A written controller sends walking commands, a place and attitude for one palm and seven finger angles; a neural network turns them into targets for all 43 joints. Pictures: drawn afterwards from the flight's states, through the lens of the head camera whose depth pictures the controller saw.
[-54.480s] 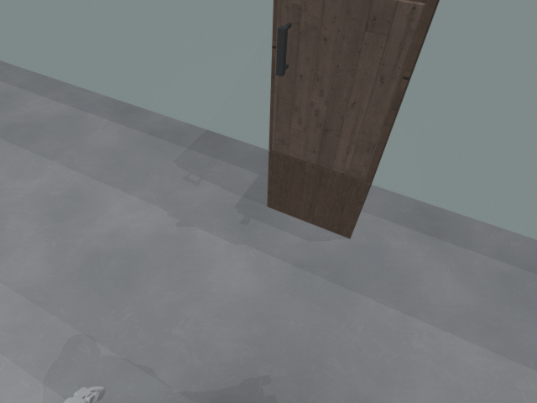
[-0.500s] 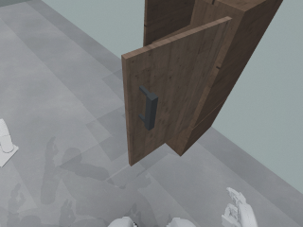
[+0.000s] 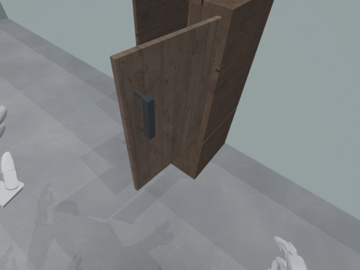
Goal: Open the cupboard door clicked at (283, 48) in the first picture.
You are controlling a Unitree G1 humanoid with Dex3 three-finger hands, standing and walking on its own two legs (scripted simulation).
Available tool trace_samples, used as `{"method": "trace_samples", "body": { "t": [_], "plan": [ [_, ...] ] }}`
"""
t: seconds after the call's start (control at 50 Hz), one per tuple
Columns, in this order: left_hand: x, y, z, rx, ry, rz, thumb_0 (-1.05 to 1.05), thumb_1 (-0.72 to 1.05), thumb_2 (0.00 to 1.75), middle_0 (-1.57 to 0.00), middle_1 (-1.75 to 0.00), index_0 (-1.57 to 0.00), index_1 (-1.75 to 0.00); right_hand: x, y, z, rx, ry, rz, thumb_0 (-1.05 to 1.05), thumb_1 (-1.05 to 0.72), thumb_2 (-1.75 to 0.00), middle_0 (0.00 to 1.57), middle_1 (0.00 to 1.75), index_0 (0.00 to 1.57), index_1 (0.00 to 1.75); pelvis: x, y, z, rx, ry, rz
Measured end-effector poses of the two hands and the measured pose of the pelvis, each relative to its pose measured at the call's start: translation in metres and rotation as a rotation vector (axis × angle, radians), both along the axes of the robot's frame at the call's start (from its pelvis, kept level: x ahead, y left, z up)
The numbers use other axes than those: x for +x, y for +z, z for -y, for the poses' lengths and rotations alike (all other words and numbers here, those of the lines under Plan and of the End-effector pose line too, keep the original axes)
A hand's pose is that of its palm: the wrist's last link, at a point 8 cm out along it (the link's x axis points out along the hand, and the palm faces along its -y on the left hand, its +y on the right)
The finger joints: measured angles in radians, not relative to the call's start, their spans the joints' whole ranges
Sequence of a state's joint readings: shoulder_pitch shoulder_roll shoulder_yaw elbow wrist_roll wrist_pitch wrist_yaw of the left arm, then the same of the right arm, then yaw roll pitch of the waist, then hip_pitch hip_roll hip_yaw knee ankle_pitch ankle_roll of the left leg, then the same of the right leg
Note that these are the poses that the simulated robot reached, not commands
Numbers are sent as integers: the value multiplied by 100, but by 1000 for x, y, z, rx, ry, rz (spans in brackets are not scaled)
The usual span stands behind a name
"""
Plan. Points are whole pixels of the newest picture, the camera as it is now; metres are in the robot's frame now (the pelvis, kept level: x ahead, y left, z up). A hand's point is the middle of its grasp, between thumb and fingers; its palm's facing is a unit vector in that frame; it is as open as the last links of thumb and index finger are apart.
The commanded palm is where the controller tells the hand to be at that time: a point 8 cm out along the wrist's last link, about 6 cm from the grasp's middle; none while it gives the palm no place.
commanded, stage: stop stepping back and stand still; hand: left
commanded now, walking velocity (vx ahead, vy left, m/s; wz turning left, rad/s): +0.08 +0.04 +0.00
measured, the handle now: (144, 115) +0.49 +0.12 +0.06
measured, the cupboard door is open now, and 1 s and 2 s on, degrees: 84 84 84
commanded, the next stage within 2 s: let the arm hang, fingers relaxed in 0.50 s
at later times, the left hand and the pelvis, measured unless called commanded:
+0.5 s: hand out of the picture +0.17 +0.27 +0.17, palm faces +0.45 -0.78 -0.44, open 7.4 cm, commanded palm +0.10 +0.31 +0.19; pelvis -0.03 +0.00 +0.01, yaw +2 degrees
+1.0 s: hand out of the picture -0.11 +0.17 -0.17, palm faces +0.09 -0.98 -0.14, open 7.1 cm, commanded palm none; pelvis -0.06 +0.01 +0.01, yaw +4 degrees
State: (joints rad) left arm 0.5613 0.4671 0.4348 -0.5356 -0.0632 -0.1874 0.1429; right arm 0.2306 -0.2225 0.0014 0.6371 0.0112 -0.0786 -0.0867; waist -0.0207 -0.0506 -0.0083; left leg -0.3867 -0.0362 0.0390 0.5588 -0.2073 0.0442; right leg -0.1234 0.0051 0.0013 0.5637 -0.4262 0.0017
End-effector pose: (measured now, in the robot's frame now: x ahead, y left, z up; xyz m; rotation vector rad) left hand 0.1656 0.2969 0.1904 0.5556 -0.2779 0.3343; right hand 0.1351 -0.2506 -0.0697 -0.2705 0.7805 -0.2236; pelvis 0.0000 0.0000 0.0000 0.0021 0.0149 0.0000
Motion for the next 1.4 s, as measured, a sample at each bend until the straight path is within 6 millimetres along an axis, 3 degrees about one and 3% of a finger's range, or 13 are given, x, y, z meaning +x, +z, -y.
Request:
{"method": "trace_samples", "body": {
  "t": [0.08,0.16,0.26,0.42,0.6,0.64,0.72,0.8,0.88,1.0,1.12,1.24,1.4],
  "plan": [
    [-8,-2,-2,-16,27,-16,2,88,90,-21,-30,-22,-30,-22,4,6,-4,-11,20,1,-91,-90,20,30,20,30,-17,4,3,13,-1,13],
    [-31,4,11,13,14,-47,2,89,90,-21,-30,-21,-30,-38,3,6,23,6,19,1,-91,-90,20,30,20,30,-31,7,9,-4,29,10],
    [-57,8,12,15,41,-29,2,88,90,-21,-30,-22,-30,-50,-3,5,30,21,-43,1,-91,-90,20,30,20,30,-32,10,9,-1,8,5],
    [-46,-6,-13,-58,136,20,2,88,90,-21,-30,-21,-30,-29,-11,-12,34,46,-1,2,-91,-90,20,30,20,30,-31,3,-2,8,35,33],
    [-48,0,0,-14,39,-40,2,89,90,-21,-30,-21,-30,-5,8,-41,100,108,99,1,-91,-90,20,30,20,30,-39,9,-2,-12,21,14],
    [-44,-24,-5,-13,31,-137,1,89,90,-20,-30,-21,-30,-3,1,-40,113,147,86,1,-90,-90,20,30,20,30,-43,7,-5,-16,33,-1],
    [-45,-144,-17,-212,125,-604,1,89,90,-20,-30,-21,-30,-13,-28,-29,107,159,-49,1,-90,-90,20,30,20,30,-52,1,-13,-16,55,-6],
    [-101,-259,9,-418,194,-1070,1,90,90,-19,-30,-20,-30,-47,-41,-18,82,116,-188,1,-91,-90,20,30,20,30,-58,0,-13,-7,64,14],
    [-181,-321,57,-584,207,-1421,2,91,90,-19,-30,-20,-29,-98,-44,-11,52,59,-360,1,-91,-90,20,30,20,30,-61,4,-12,-9,65,31],
    [-286,-333,72,-699,355,-1687,2,97,90,-20,-30,-21,-30,-173,-49,-15,48,-3,-621,1,-91,-90,20,30,20,30,-63,11,-9,-20,78,35],
    [-342,-318,74,-717,461,-1813,1,93,90,-20,-30,-20,-30,-215,-57,-35,107,-37,-745,1,-91,-90,20,30,20,30,-64,12,-12,-20,81,36],
    [-344,-313,71,-696,488,-1802,1,92,90,-20,-30,-20,-30,-222,-67,-57,180,-42,-744,1,-91,-90,20,30,20,30,-64,12,-13,-13,76,40],
    [-293,-319,74,-680,423,-1658,1,91,90,-19,-30,-20,-30,-208,-74,-67,220,-24,-692,2,-92,-90,20,30,20,30,-62,12,-11,-3,74,47]
  ]
}}
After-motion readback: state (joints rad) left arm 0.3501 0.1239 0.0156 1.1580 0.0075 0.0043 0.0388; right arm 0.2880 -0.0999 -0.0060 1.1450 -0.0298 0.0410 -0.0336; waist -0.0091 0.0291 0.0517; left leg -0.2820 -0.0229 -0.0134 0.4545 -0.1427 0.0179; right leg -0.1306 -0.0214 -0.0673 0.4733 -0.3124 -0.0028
